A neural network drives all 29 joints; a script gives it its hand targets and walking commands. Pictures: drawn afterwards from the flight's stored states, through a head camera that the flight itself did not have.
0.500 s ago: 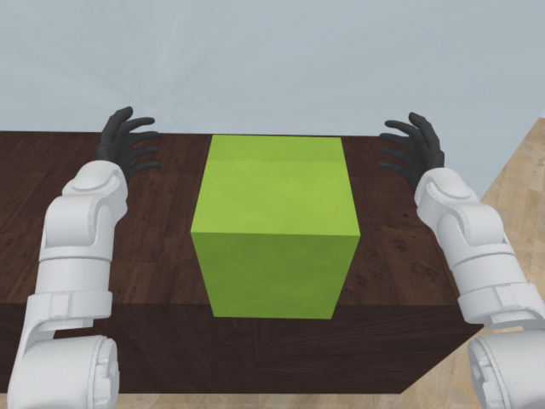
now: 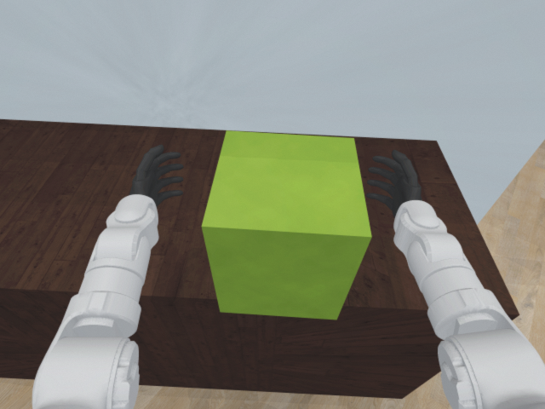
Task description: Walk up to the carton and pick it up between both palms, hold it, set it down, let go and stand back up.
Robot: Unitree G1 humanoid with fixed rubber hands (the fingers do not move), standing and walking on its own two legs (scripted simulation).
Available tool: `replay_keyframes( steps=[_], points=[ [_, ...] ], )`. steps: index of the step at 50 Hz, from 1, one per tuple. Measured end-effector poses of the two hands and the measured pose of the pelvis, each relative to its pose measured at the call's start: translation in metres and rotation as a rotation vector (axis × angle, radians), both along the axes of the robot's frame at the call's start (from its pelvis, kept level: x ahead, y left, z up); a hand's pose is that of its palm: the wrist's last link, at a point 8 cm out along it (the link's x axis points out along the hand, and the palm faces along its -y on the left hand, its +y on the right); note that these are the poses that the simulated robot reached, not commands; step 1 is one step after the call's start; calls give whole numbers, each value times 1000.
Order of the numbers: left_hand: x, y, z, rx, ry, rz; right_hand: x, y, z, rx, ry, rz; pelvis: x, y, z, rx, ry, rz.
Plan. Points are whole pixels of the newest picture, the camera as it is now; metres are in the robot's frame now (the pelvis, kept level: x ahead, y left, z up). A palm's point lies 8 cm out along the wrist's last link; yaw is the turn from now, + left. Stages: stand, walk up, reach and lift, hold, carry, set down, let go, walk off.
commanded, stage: reach and lift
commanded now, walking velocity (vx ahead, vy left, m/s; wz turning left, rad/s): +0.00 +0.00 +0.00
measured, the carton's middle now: (283, 229) +0.41 -0.01 +0.02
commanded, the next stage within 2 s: none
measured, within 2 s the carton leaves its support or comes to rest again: neither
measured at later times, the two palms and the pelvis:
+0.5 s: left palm (167, 216) +0.41 +0.18 +0.06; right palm (393, 219) +0.40 -0.18 +0.06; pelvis +0.00 +0.00 -0.01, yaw +0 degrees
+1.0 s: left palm (192, 219) +0.40 +0.14 +0.05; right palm (377, 224) +0.40 -0.16 +0.05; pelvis -0.01 +0.00 -0.01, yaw +0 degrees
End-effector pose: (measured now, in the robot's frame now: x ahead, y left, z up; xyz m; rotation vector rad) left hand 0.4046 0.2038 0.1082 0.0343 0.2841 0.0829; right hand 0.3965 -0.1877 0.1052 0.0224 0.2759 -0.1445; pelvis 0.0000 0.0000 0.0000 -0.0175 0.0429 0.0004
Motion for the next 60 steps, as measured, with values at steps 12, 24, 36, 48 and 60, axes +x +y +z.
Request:
replay_keyframes(
  steps=[12, 24, 36, 48, 60],
  points=[
    [2, -9, -35, 1, -29, 3, 5, 16, -34, -21, -9, 13, 0, 3, -6, -6, 94, 6],
    [2, -18, -50, 2, -62, 0, 3, 5, -46, -17, -26, -10, 1, 5, -11, -15, 145, 1],
    [1, -42, -53, -32, -65, -6, -1, -9, -42, -30, -28, 4, -6, -1, -12, -2, 172, -11],
    [1, -59, -53, -24, -90, -18, 0, 28, -54, 9, -44, -27, -14, -2, -14, 1, 190, 4],
    [-5, -59, -51, 3, -101, -25, -10, 32, -49, -73, -64, -36, -5, 1, -3, -2, 106, 8]
  ],
)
